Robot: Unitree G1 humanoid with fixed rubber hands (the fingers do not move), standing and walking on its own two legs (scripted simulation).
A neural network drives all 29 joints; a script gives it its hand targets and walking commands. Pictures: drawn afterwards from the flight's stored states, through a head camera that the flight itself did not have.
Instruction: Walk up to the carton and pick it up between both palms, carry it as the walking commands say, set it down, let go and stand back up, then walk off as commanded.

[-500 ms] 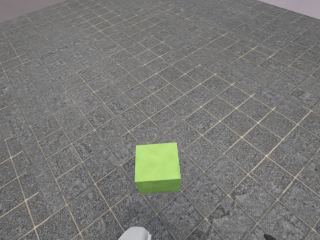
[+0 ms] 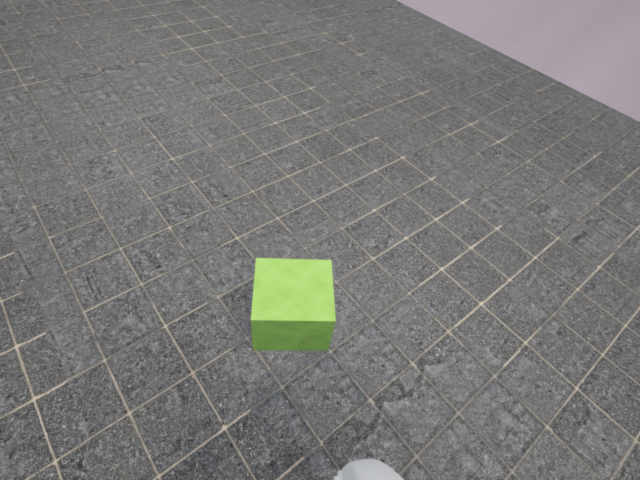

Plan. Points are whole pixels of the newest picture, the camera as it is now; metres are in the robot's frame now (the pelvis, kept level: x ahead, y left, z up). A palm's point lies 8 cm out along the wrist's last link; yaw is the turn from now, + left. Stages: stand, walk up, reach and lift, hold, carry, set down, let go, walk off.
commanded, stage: walk off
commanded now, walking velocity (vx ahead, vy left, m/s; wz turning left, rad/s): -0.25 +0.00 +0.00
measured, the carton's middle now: (292, 304) +0.73 +0.01 -0.67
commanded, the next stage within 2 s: stand in 0.18 s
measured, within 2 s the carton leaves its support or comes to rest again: neither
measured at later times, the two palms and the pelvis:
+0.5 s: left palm out of the picture -0.05 +0.20 -0.11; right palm out of the picture -0.13 -0.31 -0.15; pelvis -0.12 -0.05 +0.00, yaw +0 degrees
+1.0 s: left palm out of the picture -0.19 +0.21 -0.15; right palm out of the picture -0.16 -0.24 -0.14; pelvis -0.16 -0.01 +0.00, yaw -1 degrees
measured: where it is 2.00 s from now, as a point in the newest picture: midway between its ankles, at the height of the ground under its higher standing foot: outside the picture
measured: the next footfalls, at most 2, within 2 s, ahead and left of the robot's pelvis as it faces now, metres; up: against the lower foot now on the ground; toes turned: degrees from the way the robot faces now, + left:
right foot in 0.24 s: -0.09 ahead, -0.14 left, +0.00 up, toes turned -2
left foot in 0.62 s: -0.14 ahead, +0.09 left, +0.00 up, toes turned +0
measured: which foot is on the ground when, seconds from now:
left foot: down 0.00-0.24, up 0.26-0.60, down 0.62-1.00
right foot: up 0.00-0.22, down 0.24-1.00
